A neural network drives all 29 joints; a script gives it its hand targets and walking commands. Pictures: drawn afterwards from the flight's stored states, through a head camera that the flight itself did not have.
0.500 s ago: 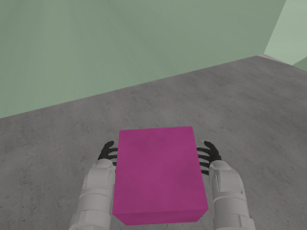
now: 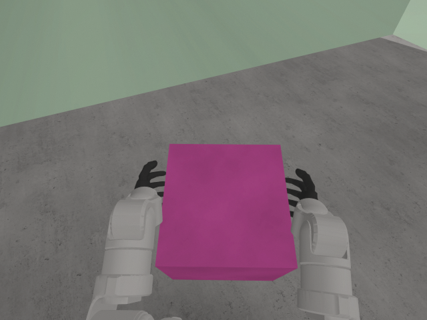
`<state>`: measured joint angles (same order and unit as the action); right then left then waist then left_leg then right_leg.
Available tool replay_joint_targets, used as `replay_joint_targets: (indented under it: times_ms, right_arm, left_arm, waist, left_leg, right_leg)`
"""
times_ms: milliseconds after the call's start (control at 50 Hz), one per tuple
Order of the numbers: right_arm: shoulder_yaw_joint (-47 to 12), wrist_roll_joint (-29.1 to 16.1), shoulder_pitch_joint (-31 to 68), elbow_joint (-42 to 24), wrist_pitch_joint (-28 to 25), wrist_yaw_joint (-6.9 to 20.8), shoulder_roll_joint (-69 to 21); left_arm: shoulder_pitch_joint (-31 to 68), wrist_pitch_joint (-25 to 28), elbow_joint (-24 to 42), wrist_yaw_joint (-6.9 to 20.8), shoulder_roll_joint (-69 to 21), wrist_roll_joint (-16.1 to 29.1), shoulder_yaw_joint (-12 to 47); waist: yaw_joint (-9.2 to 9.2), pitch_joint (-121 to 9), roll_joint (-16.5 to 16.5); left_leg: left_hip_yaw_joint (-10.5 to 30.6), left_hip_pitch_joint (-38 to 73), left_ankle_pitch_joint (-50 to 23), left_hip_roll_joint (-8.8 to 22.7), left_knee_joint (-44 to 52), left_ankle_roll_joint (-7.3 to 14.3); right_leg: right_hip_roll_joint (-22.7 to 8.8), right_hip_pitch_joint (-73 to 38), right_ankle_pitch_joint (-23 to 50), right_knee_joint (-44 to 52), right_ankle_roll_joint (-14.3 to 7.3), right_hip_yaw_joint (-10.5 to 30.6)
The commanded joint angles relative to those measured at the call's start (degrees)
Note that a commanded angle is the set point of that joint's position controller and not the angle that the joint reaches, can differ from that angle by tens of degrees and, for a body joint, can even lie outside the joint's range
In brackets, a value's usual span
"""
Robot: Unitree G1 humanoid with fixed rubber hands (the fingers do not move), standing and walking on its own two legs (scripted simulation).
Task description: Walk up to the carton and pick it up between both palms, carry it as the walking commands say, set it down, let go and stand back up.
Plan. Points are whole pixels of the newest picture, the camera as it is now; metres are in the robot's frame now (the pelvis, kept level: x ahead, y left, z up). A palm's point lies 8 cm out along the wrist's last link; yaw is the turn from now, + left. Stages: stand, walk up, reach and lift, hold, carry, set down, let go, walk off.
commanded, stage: carry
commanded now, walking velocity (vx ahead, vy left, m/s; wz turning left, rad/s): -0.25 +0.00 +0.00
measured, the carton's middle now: (223, 215) +0.32 +0.00 +0.00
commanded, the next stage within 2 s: none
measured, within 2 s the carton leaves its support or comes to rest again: neither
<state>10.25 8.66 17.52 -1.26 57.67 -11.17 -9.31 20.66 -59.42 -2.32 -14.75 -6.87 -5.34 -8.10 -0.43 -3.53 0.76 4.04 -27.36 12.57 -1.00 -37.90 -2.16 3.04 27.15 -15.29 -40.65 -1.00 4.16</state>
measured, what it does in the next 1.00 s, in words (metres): walks backwards: right foot, then left foot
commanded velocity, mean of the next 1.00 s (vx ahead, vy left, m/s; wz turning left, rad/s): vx -0.19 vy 0.00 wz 0.00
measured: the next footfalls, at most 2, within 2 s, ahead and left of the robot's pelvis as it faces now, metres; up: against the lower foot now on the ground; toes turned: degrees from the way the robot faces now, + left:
right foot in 0.38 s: -0.06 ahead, -0.08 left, +0.00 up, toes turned -4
left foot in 0.70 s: -0.19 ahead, +0.15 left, +0.00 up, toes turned +6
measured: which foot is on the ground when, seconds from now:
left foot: down 0.00-0.40, up 0.42-0.68, down 0.70-1.00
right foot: down 0.00-0.18, up 0.20-0.36, down 0.38-0.72, up 0.74-0.96, down 0.98-1.00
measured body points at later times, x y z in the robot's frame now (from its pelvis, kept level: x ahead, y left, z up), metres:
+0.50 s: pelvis -0.14 +0.00 +0.00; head -0.15 +0.00 +0.45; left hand +0.14 +0.16 +0.07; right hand +0.16 -0.14 +0.07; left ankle -0.04 +0.14 -0.66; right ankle -0.10 -0.08 -0.72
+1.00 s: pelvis -0.31 +0.03 +0.00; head -0.30 +0.02 +0.45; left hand -0.03 +0.21 +0.08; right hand +0.00 -0.09 +0.07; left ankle -0.22 +0.15 -0.72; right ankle -0.31 -0.06 -0.72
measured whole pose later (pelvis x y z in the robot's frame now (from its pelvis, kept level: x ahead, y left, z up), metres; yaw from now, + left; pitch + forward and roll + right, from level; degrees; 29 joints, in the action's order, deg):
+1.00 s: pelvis -0.31 +0.03 +0.00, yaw +0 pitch +3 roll -1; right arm 8.0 8.8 18.5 -9.5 69.2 -10.5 -9.6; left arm 15.7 -70.2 12.6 -17.9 -8.9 -3.9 -8.8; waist -3.6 -2.6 -1.7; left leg -4.7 -29.2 10.4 3.8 -36.3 0.6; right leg 0.5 21.5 -17.3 -36.3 -1.7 -6.0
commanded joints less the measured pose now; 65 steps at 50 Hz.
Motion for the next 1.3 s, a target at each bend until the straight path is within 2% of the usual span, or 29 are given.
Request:
replay_joint_targets:
  times_ms: [0,40,120,140,160,180,220,280,340,360,380,400,420,460,500,640,680,700,720,740,780,900,940,980,1020,1120,1180,1220,1280]
  right_arm:
    - [-43.7,-27.2,37.1,-15.1,5.7,22.0,-56.0]
    - [-44.6,-28.2,36.1,-15.0,8.5,21.6,-55.1]
    - [-45.1,-29.7,35.6,-15.0,11.5,22.7,-56.1]
    - [-44.6,-29.6,33.9,-13.8,12.2,22.9,-56.4]
    - [-44.1,-29.9,33.4,-14.5,12.5,23.0,-55.8]
    - [-43.7,-30.2,32.9,-15.2,12.7,23.1,-56.1]
    - [-41.8,-29.0,33.6,-14.8,14.0,23.6,-57.3]
    - [-40.2,-26.4,29.1,-12.1,14.5,22.8,-56.9]
    - [-40.6,-25.2,28.7,-12.4,14.5,21.6,-57.3]
    - [-40.8,-25.2,29.3,-13.0,14.1,21.3,-57.0]
    - [-40.8,-25.0,29.9,-14.1,13.7,20.9,-56.9]
    - [-40.9,-24.4,29.7,-13.7,13.4,20.5,-57.3]
    - [-41.7,-25.5,35.5,-16.1,12.9,20.7,-57.4]
    - [-41.8,-26.8,37.1,-14.4,12.9,21.4,-59.0]
    - [-42.2,-28.4,35.9,-14.3,12.4,21.7,-59.0]
    - [-42.3,-29.7,32.1,-12.8,13.4,22.4,-57.9]
    - [-43.0,-29.7,32.5,-12.3,12.9,23.0,-57.2]
    - [-42.7,-29.4,33.0,-11.6,12.7,23.2,-56.9]
    - [-43.0,-28.8,31.3,-12.0,12.6,23.2,-56.6]
    - [-41.8,-28.6,30.4,-11.2,12.1,23.7,-58.0]
    - [-40.7,-28.3,32.0,-13.1,11.9,23.9,-58.9]
    - [-39.8,-25.7,29.1,-15.1,11.6,21.2,-58.2]
    - [-39.6,-24.0,25.0,-13.9,11.1,20.5,-56.6]
    - [-40.5,-23.6,25.1,-13.7,11.0,20.1,-56.9]
    - [-41.5,-24.6,30.8,-16.7,10.7,20.3,-57.0]
    - [-43.4,-28.5,34.9,-14.5,11.5,21.6,-58.2]
    - [-42.6,-29.4,35.2,-12.5,12.8,22.7,-57.8]
    - [-41.3,-29.1,33.5,-9.7,13.0,23.3,-58.2]
    - [-40.3,-29.1,34.9,-9.0,13.4,24.0,-59.2]
  left_arm:
    - [33.9,-4.4,14.3,26.5,-59.8,24.7,39.1]
    - [28.1,-6.9,12.3,25.8,-58.5,23.0,37.1]
    - [29.1,-9.6,15.5,24.7,-58.6,22.7,37.8]
    - [31.3,-10.3,17.9,24.4,-58.2,23.2,38.2]
    - [32.7,-10.7,19.5,24.3,-58.5,23.6,38.3]
    - [32.4,-11.1,21.0,24.2,-58.0,23.8,38.8]
    - [33.9,-11.6,21.5,24.4,-59.8,24.0,40.1]
    - [33.6,-12.7,19.0,25.4,-60.0,26.4,41.3]
    - [32.4,-12.8,17.4,26.6,-60.7,27.4,40.2]
    - [30.6,-12.9,15.1,27.2,-61.1,27.9,40.1]
    - [30.0,-12.8,14.4,27.7,-60.7,27.9,39.6]
    - [29.6,-12.8,13.6,28.3,-60.6,28.5,39.9]
    - [30.9,-12.0,13.7,28.5,-60.6,28.1,39.3]
    - [33.3,-12.3,15.4,27.8,-62.3,27.5,39.1]
    - [31.8,-12.0,16.1,27.1,-62.3,26.9,38.4]
    - [24.5,-11.4,13.0,25.1,-59.6,22.3,35.2]
    - [24.1,-11.0,11.8,24.8,-59.6,21.8,34.7]
    - [27.0,-10.7,13.5,24.8,-60.0,22.6,35.8]
    - [26.1,-10.5,14.2,24.8,-60.1,22.2,35.7]
    - [30.0,-10.4,17.2,24.7,-61.4,24.0,37.9]
    - [33.4,-9.6,19.3,24.9,-62.8,24.7,39.7]
    - [31.0,-10.5,20.3,25.8,-61.0,27.5,40.2]
    - [29.0,-10.8,18.2,26.7,-60.1,27.6,40.1]
    - [27.9,-11.2,15.9,27.5,-59.3,27.8,40.2]
    - [28.2,-10.4,15.7,28.0,-61.0,27.6,40.9]
    - [29.4,-11.3,15.3,26.7,-60.1,25.7,38.8]
    - [27.6,-11.6,12.8,25.7,-59.8,23.4,36.3]
    - [29.5,-11.5,13.2,25.6,-59.7,23.3,35.8]
    - [31.7,-11.1,13.7,25.5,-60.6,23.6,37.0]
  waist:
    - [-0.23,-26.3,11.8]
    - [-0.12,-25.8,14.9]
    - [0.16,-25.2,5.2]
    - [0.22,-24.6,-2.8]
    - [0.7,-23.5,-13.9]
    - [0.98,-24.4,-18.9]
    - [0.48,-19.8,-13.1]
    - [0.28,-20.6,-12.1]
    - [0.41,-22.7,-2.1]
    - [0.4,-21.4,3.8]
    - [0.07,-19.9,17.4]
    - [-0.31,-19.6,17.5]
    - [-0.35,-19.7,16.7]
    - [-0.53,-17.4,5.5]
    - [-0.39,-17.1,2.4]
    - [0.4,-25.9,12.5]
    - [0.15,-28.7,3.1]
    - [-0.33,-26.3,-10.3]
    - [-0.03,-25.4,-15.0]
    - [1.03,-24.5,-18.2]
    - [1.36,-21.7,-10.4]
    - [0.48,-24.0,-9.3]
    - [0.49,-25.7,-4.6]
    - [0.52,-23.5,9.5]
    - [0.14,-23.1,12.0]
    - [0.34,-16.9,5.1]
    - [0.07,-18.9,-1.3]
    - [0.05,-18.0,-3.7]
    - [0.38,-15.4,-3.1]
  left_leg:
    - [-3.9,1.7,4.9,1.6,-7.4,2.6]
    - [-6.4,1.3,13.6,1.3,-9.2,2.7]
    - [-5.1,10.0,2.2,3.4,3.7,3.9]
    - [1.4,11.7,-2.6,8.0,8.5,5.3]
    - [14.1,14.3,-9.6,18.5,14.8,9.1]
    - [15.8,11.0,-5.7,25.4,19.2,13.3]
    - [8.4,0.6,14.3,22.1,24.0,11.5]
    - [2.0,2.5,5.5,16.9,17.8,7.6]
    - [-2.0,7.4,1.6,13.7,7.6,5.6]
    - [-4.7,2.2,3.0,10.0,2.0,3.7]
    - [-9.0,-7.7,14.6,5.0,-9.8,1.3]
    - [-8.7,-11.6,19.3,4.1,-19.6,1.8]
    - [-5.2,-10.4,17.4,4.0,-25.1,2.5]
    - [-4.1,-6.8,13.6,2.6,-35.2,2.2]
    - [-5.1,-7.7,12.2,2.5,-30.2,1.6]
    - [-9.9,5.2,6.3,1.1,9.4,1.4]
    - [-1.3,17.3,-8.1,9.4,14.0,2.2]
    - [9.9,21.9,-28.7,18.9,12.2,5.9]
    - [12.5,25.4,-44.3,25.1,10.5,10.2]
    - [7.8,20.1,-39.4,24.3,9.6,12.6]
    - [5.1,16.7,-32.3,20.3,11.3,13.4]
    - [1.0,17.3,-11.4,16.7,11.1,9.6]
    - [-1.3,14.1,-6.3,13.2,6.7,6.3]
    - [-5.6,0.8,5.6,7.0,0.2,1.9]
    - [-8.3,5.0,10.2,4.8,-5.2,2.3]
    - [-9.9,11.5,2.6,3.9,4.6,2.4]
    - [0.2,13.7,-1.7,11.8,13.1,3.2]
    - [0.6,3.7,17.0,11.6,18.0,3.5]
    - [-1.6,1.3,21.4,10.3,20.5,2.9]
  right_leg:
    - [-17.6,-12.3,24.9,11.0,-5.7,13.5]
    - [-20.2,-11.0,27.0,12.7,-7.6,15.2]
    - [-13.3,-5.0,17.1,7.1,-3.6,6.7]
    - [-9.5,-1.1,8.8,2.0,-1.5,2.6]
    - [-2.8,5.9,-4.4,-8.2,0.7,-3.1]
    - [-1.5,3.8,-15.6,-22.0,1.5,-7.5]
    - [-2.6,-1.9,-11.9,-25.9,1.7,-7.7]
    - [-4.1,-5.2,-7.8,-9.4,0.7,-8.0]
    - [-5.1,-13.0,-4.2,13.7,0.1,-4.5]
    - [-12.6,-15.6,1.2,18.1,-1.3,5.0]
    - [-24.6,-18.5,22.6,17.2,-5.5,16.6]
    - [-29.3,-18.6,36.6,15.7,-10.6,14.8]
    - [-28.1,-14.2,35.7,15.9,-12.4,13.8]
    - [-22.5,-8.3,22.2,16.9,-10.3,8.7]
    - [-21.1,-9.3,18.2,16.8,-8.5,7.0]
    - [-18.6,-21.9,31.7,10.5,-6.0,2.7]
    - [-13.5,-12.6,21.1,4.0,-0.7,-1.8]
    - [-9.4,-1.2,1.1,-1.4,2.1,-5.4]
    - [-5.5,6.6,-14.7,-10.4,2.9,-8.6]
    - [-7.5,5.4,-16.1,-13.4,0.9,-5.5]
    - [-4.8,5.9,-12.2,-21.7,1.2,-7.2]
    - [-2.9,-6.3,-5.6,5.2,2.4,-11.2]
    - [-8.3,-16.9,-0.4,18.2,1.6,-4.0]
    - [-22.0,-22.7,16.9,17.4,-2.4,11.9]
    - [-23.2,-12.8,18.2,16.2,-6.6,7.8]
    - [-16.1,-3.4,-5.8,18.8,-3.4,0.7]
    - [-11.9,-6.3,-1.1,12.8,-0.6,-2.3]
    - [-10.0,-12.5,-6.1,12.8,0.2,-4.0]
    - [-8.8,-11.0,-10.3,12.1,-0.5,-4.6]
